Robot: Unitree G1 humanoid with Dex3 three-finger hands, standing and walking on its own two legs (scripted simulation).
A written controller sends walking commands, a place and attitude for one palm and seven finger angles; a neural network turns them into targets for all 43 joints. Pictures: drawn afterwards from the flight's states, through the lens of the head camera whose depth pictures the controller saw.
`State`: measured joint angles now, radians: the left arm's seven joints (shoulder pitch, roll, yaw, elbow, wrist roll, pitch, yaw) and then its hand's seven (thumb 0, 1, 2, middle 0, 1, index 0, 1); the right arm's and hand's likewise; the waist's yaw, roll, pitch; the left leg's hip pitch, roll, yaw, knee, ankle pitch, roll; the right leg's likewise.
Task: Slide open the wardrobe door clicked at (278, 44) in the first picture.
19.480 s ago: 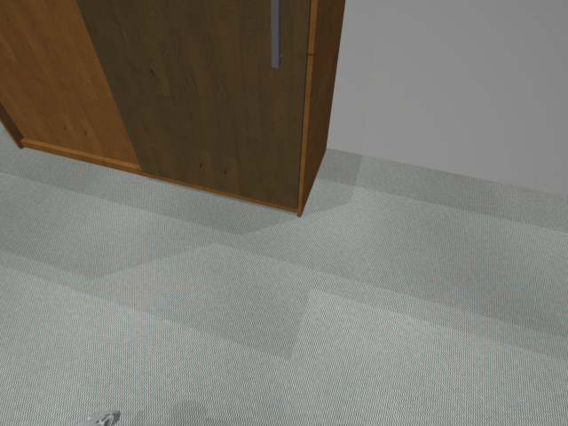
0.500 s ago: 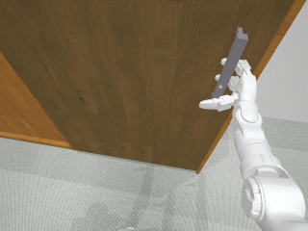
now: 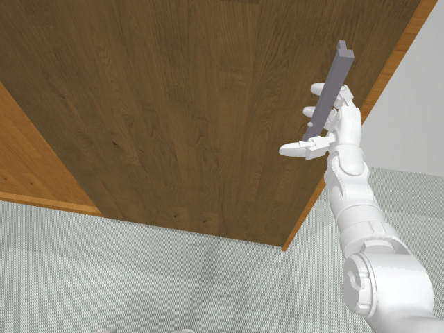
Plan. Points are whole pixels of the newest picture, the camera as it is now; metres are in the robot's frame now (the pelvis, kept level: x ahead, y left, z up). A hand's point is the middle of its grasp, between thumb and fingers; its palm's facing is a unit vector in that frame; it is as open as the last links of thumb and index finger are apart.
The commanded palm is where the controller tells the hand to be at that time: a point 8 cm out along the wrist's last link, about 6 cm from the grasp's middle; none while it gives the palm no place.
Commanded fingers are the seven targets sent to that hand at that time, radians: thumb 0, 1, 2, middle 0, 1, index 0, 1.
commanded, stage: slide the fingers in behind the handle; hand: right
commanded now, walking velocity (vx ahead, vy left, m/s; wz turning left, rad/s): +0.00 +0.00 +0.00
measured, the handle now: (320, 106) +0.53 -0.12 +0.12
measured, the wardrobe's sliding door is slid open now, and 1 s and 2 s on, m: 0.00 0.00 0.00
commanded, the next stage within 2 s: grip the handle and tug to test in 0.14 s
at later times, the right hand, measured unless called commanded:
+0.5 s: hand (310, 124) +0.47 -0.09 +0.12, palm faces +0.03 +1.00 +0.00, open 12.4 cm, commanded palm +0.44 -0.14 +0.12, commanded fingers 0.00 -0.15 -0.58 0.37 1.29 0.37 1.29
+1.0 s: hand (310, 123) +0.48 -0.09 +0.12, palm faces +0.03 +1.00 +0.01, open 5.8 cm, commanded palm +0.44 -0.14 +0.12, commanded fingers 0.00 -0.90 -0.90 0.45 1.40 0.45 1.40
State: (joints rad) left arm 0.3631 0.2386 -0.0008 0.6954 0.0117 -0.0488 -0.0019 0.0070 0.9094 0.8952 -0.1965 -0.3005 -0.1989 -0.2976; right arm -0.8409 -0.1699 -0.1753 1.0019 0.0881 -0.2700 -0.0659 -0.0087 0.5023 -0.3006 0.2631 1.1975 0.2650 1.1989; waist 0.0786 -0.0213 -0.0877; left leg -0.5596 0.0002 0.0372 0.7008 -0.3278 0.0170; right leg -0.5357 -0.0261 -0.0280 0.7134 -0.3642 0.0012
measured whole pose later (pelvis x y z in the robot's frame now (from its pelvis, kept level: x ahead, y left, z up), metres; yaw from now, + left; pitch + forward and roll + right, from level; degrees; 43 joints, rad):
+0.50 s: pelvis +0.00 +0.00 +0.00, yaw +0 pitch +11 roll +0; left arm 0.37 0.24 0.00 0.69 0.01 -0.03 0.00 0.01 0.91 0.90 -0.20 -0.30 -0.20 -0.30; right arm -0.85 -0.18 -0.18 1.01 0.08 -0.27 -0.07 -0.01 0.25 -0.41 0.31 1.24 0.32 1.24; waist 0.09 -0.02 -0.08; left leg -0.57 0.00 0.03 0.70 -0.32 0.01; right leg -0.55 -0.03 -0.03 0.72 -0.36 0.00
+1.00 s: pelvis +0.00 +0.00 +0.00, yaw +1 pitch +11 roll +0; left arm 0.38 0.24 0.00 0.68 0.01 -0.03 0.00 0.01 0.91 0.90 -0.20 -0.30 -0.20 -0.30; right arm -0.82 -0.19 -0.21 0.98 0.08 -0.26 -0.06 0.01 -0.70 -0.81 0.36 1.36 0.37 1.34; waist 0.10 -0.02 -0.09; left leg -0.56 -0.01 0.02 0.69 -0.32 0.01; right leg -0.54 -0.03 -0.04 0.71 -0.37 0.00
